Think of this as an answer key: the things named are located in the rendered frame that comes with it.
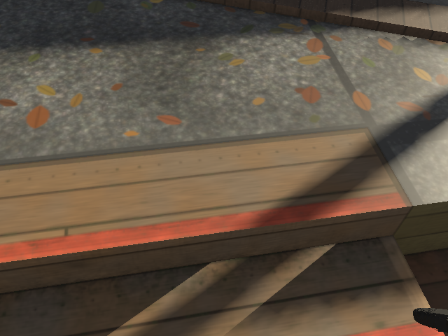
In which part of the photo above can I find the right robot hand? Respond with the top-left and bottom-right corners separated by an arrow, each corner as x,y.
413,308 -> 448,333

